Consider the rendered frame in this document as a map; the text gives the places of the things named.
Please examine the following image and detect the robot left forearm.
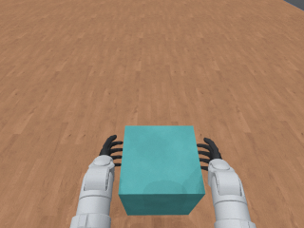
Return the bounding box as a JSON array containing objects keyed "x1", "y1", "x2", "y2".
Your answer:
[{"x1": 69, "y1": 155, "x2": 115, "y2": 228}]

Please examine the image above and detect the robot right hand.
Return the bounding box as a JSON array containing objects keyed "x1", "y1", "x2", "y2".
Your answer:
[{"x1": 197, "y1": 138, "x2": 222, "y2": 171}]

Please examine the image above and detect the carton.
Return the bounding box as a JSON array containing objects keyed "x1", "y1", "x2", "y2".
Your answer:
[{"x1": 118, "y1": 125, "x2": 205, "y2": 216}]

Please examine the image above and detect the robot right forearm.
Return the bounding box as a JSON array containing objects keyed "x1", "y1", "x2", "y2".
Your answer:
[{"x1": 207, "y1": 159, "x2": 257, "y2": 228}]

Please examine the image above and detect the robot left hand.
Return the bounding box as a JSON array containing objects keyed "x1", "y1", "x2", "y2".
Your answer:
[{"x1": 99, "y1": 135, "x2": 123, "y2": 167}]

